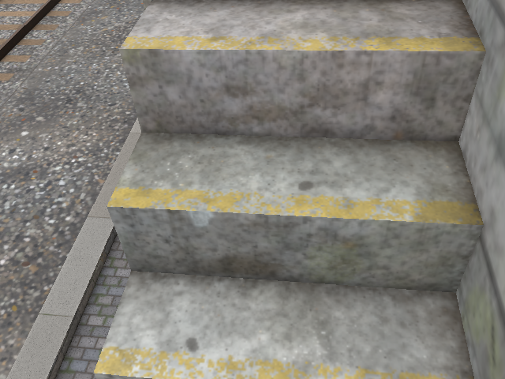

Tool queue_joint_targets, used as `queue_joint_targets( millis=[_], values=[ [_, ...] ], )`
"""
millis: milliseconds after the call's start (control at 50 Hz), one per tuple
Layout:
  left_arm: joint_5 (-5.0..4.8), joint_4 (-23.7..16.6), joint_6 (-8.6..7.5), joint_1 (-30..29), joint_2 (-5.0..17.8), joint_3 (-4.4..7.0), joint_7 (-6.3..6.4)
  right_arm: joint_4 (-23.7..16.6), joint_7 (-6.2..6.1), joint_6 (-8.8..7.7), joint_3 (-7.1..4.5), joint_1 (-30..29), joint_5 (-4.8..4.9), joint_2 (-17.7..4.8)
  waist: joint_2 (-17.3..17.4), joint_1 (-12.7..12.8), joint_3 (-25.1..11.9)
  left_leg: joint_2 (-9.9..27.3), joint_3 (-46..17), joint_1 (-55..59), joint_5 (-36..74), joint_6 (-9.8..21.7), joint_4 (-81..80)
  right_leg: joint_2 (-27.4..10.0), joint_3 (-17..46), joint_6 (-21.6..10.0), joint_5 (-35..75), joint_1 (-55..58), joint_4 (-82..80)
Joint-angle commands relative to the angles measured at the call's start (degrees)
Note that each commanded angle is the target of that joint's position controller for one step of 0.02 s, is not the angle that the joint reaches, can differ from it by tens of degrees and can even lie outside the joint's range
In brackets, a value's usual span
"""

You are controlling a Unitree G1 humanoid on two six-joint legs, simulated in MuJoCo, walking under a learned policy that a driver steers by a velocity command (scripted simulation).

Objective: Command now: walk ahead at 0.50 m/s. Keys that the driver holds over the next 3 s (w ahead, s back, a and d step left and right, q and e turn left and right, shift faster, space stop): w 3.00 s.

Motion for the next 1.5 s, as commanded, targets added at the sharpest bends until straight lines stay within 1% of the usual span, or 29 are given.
queue_joint_targets(
  millis=[20,60,100,200,240,300,360,440,480,520,580,640,700,760,800,860,920,960,1000,1060,1100,1140,1240,1260,1300,1340,1360,1400,1500],
  values=[
    [0.11,-1.7,-0.24,4.8,8.1,1.81,-0.79,-5.0,0.75,-1.66,-0.27,-2.8,-0.72,-2.2,-0.5,0.2,4.8,-0.7,-1.2,0.4,18.5,2.6,0.1,1.5,-0.4,-6.6,16.7,-5.7,-0.4],
    [-0.06,-1.8,-0.07,5.0,8.0,2.01,-1.49,-4.5,1.27,-2.05,-0.32,-2.2,-0.54,-2.1,0.0,0.3,3.2,-0.5,-1.2,1.1,19.9,2.8,0.6,1.4,-0.4,-6.5,18.1,-5.2,0.2],
    [-0.06,-1.6,-0.4,2.9,4.1,0.64,0.11,-4.7,0.03,-0.92,-1.22,-3.1,0.38,-4.3,-3.8,-0.3,3.5,0.1,-0.8,2.4,16.2,2.3,-0.6,2.2,-1.6,-7.3,14.2,-6.6,-1.0],
    [-0.07,-1.3,-0.11,5.4,7.9,2.1,-1.5,-4.4,1.12,-1.88,-0.37,-2.0,-0.64,-2.2,0.2,0.2,3.0,-0.5,-1.0,1.3,21.1,2.7,1.0,1.4,-0.6,-6.4,19.9,-5.0,0.4],
    [-0.09,-1.4,-0.38,3.0,3.7,0.63,0.11,-4.6,-0.06,-0.83,-1.26,-3.0,0.45,-4.3,-3.9,-0.3,3.5,0.1,-0.7,2.4,16.3,2.3,-0.5,2.3,-1.6,-7.3,14.5,-6.5,-0.9],
    [0.03,-1.1,-0.18,5.5,7.9,2.09,-1.29,-4.4,0.83,-1.66,-0.41,-2.2,-0.83,-2.3,-0.2,0.3,3.8,-0.5,-0.9,1.2,20.5,2.6,0.8,1.5,-0.6,-6.5,19.1,-5.4,0.1],
    [-0.12,-1.5,-0.39,3.0,3.7,0.64,0.14,-4.5,-0.12,-0.81,-1.22,-3.1,0.44,-4.3,-4.2,-0.3,3.8,0.1,-0.7,2.2,15.6,2.3,-0.6,2.3,-1.7,-7.2,13.6,-6.8,-1.1],
    [-0.05,-1.0,-0.18,5.6,8.1,2.11,-1.24,-4.4,0.87,-1.7,-0.34,-2.2,-0.82,-2.1,0.0,0.3,3.9,-0.6,-1.0,1.0,20.2,2.6,0.7,1.4,-0.6,-6.4,18.6,-5.4,0.1],
    [-0.1,-1.7,-0.09,5.2,7.2,1.95,-1.53,-4.2,1.17,-1.94,-0.38,-2.0,-0.36,-2.2,-0.7,0.3,3.2,-0.5,-1.1,1.1,19.1,2.8,0.6,1.6,-0.6,-6.5,16.7,-5.5,0.1],
    [-0.1,-1.6,-0.44,2.9,3.6,0.61,0.17,-4.4,-0.15,-0.79,-1.25,-3.1,0.41,-4.4,-4.7,-0.3,4.2,0.1,-0.8,2.3,14.9,2.3,-0.9,2.4,-1.6,-7.3,12.3,-7.2,-1.4],
    [-0.02,-1.4,-0.15,5.3,7.7,1.99,-1.21,-4.4,0.87,-1.75,-0.38,-2.3,-0.71,-2.2,-0.4,0.4,4.4,-0.6,-1.1,0.9,18.4,2.7,0.3,1.6,-0.3,-6.6,16.0,-5.9,-0.3],
    [-0.14,-1.6,-0.44,3.0,3.9,0.65,0.2,-4.5,-0.07,-0.89,-1.2,-3.1,0.42,-4.2,-4.3,-0.3,4.2,0.0,-0.8,2.1,15.1,2.3,-1.0,2.3,-1.5,-7.2,12.8,-7.1,-1.2],
    [-0.02,-1.3,-0.16,5.4,7.8,1.98,-1.21,-4.2,0.92,-1.76,-0.41,-2.2,-0.69,-2.2,-0.3,0.3,4.2,-0.6,-1.1,1.0,19.0,2.6,0.3,1.6,-0.3,-6.6,16.9,-5.8,-0.2],
    [-0.11,-1.9,-0.14,5.0,6.9,1.87,-1.56,-4.1,1.21,-1.97,-0.4,-1.9,-0.36,-2.3,-1.1,0.3,3.4,-0.4,-1.2,1.3,19.0,2.7,0.3,1.7,-0.5,-6.6,16.2,-6.0,0.0],
    [-0.14,-1.6,-0.5,3.1,3.6,0.62,0.18,-4.3,-0.16,-0.78,-1.29,-2.9,0.37,-4.5,-4.8,-0.3,4.3,0.0,-0.8,2.4,15.0,2.2,-1.0,2.4,-1.5,-7.3,12.4,-7.4,-1.3],
    [-0.05,-1.4,-0.17,5.4,7.8,2.0,-1.19,-4.2,0.91,-1.76,-0.4,-2.2,-0.7,-2.2,-0.5,0.3,4.3,-0.6,-1.1,1.0,18.8,2.6,0.3,1.6,-0.2,-6.6,16.5,-6.0,-0.2],
    [-0.12,-2.0,-0.15,5.1,7.0,1.87,-1.53,-4.0,1.23,-1.99,-0.39,-1.9,-0.36,-2.3,-1.2,0.3,3.5,-0.5,-1.2,1.3,19.0,2.7,0.2,1.7,-0.4,-6.5,16.2,-6.1,0.0],
    [-0.14,-1.6,-0.51,3.3,3.7,0.62,0.21,-4.3,-0.13,-0.78,-1.28,-2.9,0.37,-4.5,-4.9,-0.3,4.3,0.0,-0.7,2.5,15.0,2.2,-1.0,2.4,-1.4,-7.2,12.5,-7.4,-1.3],
    [-0.03,-1.6,-0.19,5.3,7.4,1.92,-1.2,-4.2,0.91,-1.74,-0.4,-2.2,-0.67,-2.3,-1.0,0.3,4.4,-0.6,-1.1,1.2,18.6,2.6,0.1,1.7,-0.3,-6.6,15.9,-6.3,-0.2],
    [-0.15,-2.1,-0.16,5.2,7.0,1.88,-1.5,-4.1,1.21,-1.97,-0.38,-2.0,-0.39,-2.3,-1.4,0.3,3.7,-0.5,-1.2,1.3,18.7,2.7,0.2,1.8,-0.4,-6.5,15.7,-6.3,0.0],
    [-0.16,-1.7,-0.52,3.3,3.8,0.63,0.25,-4.3,-0.12,-0.79,-1.26,-2.9,0.38,-4.5,-5.0,-0.3,4.5,0.0,-0.8,2.4,14.8,2.2,-1.1,2.4,-1.4,-7.2,12.2,-7.6,-1.3],
    [-0.05,-1.7,-0.2,5.4,7.5,1.91,-1.16,-4.2,0.92,-1.74,-0.39,-2.2,-0.67,-2.3,-1.0,0.4,4.5,-0.6,-1.1,1.2,18.4,2.5,0.0,1.7,-0.2,-6.5,15.7,-6.4,-0.3],
    [-0.1,-2.2,-0.2,5.2,6.8,1.84,-1.48,-4.0,1.17,-1.92,-0.43,-2.0,-0.39,-2.5,-1.8,0.3,3.8,-0.5,-1.2,1.5,18.4,2.6,0.0,1.9,-0.4,-6.5,15.0,-6.6,-0.2],
    [-0.26,-1.6,-0.38,3.9,4.0,0.85,-0.21,-3.9,0.24,-1.08,-1.27,-2.7,0.32,-4.4,-4.6,-0.1,3.7,0.1,-0.7,2.8,15.4,2.4,-0.8,2.3,-1.3,-7.1,12.3,-7.5,-1.1],
    [-0.08,-2.0,-0.22,5.4,7.1,1.87,-1.21,-4.1,0.97,-1.78,-0.4,-2.2,-0.58,-2.4,-1.7,0.4,4.5,-0.6,-1.2,1.3,18.0,2.5,-0.1,1.8,-0.3,-6.5,14.7,-6.8,-0.4],
    [-0.15,-2.1,-0.19,5.4,7.2,1.93,-1.41,-4.1,1.14,-1.93,-0.4,-2.1,-0.47,-2.4,-1.5,0.3,4.1,-0.6,-1.2,1.3,18.1,2.6,0.1,1.8,-0.3,-6.5,14.8,-6.6,-0.2],
    [-0.29,-1.7,-0.36,3.9,4.3,0.88,-0.16,-4.0,0.29,-1.15,-1.19,-2.8,0.32,-4.2,-4.3,-0.1,3.8,0.0,-0.7,2.7,15.3,2.4,-0.9,2.3,-1.2,-7.1,12.2,-7.5,-1.0],
    [-0.08,-2.0,-0.22,5.4,7.2,1.85,-1.18,-4.1,1.01,-1.81,-0.39,-2.2,-0.55,-2.4,-1.6,0.4,4.4,-0.6,-1.2,1.3,18.0,2.5,-0.1,1.8,-0.2,-6.5,14.8,-6.7,-0.3],
    [-0.14,-2.3,-0.21,5.3,6.9,1.83,-1.42,-4.0,1.19,-1.92,-0.41,-2.0,-0.4,-2.5,-1.9,0.4,4.0,-0.6,-1.2,1.5,18.0,2.6,-0.1,1.9,-0.3,-6.5,14.4,-6.8,-0.2]
  ],
)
